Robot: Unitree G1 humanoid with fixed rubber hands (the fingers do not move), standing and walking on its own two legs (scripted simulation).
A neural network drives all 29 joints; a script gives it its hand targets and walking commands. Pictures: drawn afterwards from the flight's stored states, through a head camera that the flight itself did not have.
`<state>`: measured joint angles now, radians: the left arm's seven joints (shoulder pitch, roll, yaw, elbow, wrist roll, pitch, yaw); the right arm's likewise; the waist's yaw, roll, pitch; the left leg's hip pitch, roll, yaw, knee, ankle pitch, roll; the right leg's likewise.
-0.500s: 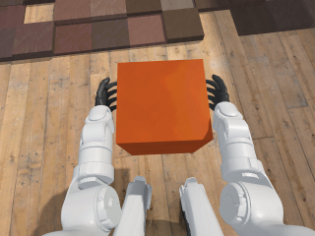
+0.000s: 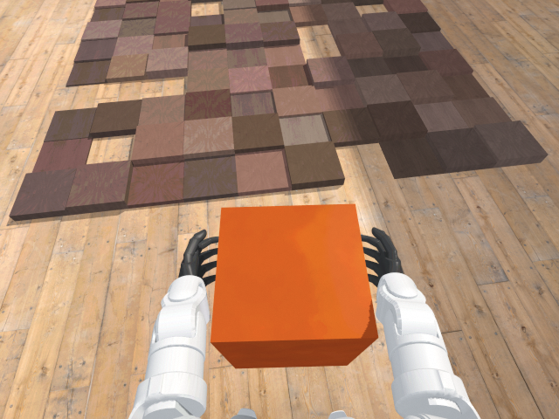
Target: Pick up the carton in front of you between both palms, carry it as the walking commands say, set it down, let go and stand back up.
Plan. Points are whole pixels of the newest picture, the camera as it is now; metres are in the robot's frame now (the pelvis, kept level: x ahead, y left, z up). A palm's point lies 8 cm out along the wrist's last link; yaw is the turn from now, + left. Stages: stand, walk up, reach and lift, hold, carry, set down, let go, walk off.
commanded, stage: reach and lift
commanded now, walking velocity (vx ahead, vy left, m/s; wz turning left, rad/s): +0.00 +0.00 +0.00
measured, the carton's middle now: (289, 293) +0.34 +0.01 -0.10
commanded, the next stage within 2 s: hold in 1.32 s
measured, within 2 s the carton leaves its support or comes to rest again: neither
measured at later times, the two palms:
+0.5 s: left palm (178, 276) +0.30 +0.15 +0.07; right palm (417, 276) +0.30 -0.15 +0.07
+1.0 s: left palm (176, 266) +0.31 +0.15 +0.08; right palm (418, 265) +0.31 -0.15 +0.08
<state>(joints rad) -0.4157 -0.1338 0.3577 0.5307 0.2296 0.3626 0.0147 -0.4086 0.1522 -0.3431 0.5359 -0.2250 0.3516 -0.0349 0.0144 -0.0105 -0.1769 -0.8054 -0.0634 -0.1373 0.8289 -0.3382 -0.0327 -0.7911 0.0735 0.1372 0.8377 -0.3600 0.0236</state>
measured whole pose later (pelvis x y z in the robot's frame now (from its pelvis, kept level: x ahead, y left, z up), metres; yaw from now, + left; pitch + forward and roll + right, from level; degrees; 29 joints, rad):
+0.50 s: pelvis +0.01 +0.00 +0.05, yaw +0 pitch -3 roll +0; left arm -0.30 -0.16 0.29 0.41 0.30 0.61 0.00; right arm -0.30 0.16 -0.29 0.41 -0.29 0.61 0.01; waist 0.00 -0.01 -0.04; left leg -0.19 -0.04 -0.14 0.45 -0.22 -0.02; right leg -0.17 0.04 0.15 0.46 -0.23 0.02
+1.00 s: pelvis +0.02 +0.00 +0.05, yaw +0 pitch -4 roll +0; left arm -0.29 -0.16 0.26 0.32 0.30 0.65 -0.01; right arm -0.28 0.16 -0.26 0.33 -0.29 0.65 0.01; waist 0.00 -0.01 -0.01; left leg -0.12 -0.04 -0.14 0.39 -0.20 -0.02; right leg -0.11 0.04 0.14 0.39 -0.21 0.01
